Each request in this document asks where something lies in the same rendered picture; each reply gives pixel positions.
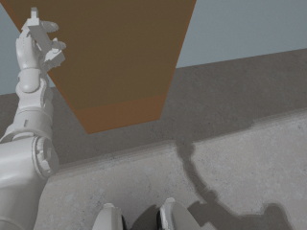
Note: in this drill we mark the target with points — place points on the left robot upper arm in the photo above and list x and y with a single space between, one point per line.
25 166

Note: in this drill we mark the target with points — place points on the robot left forearm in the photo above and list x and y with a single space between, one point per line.
35 112

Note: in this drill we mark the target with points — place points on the handle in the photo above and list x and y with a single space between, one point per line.
36 28

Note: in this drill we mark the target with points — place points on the left robot shin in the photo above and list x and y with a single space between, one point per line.
108 205

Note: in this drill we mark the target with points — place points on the cupboard door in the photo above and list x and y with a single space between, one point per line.
116 50

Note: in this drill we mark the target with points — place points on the left robot hand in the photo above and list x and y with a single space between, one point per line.
30 56

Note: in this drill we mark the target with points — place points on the left robot thigh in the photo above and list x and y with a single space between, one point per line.
109 219

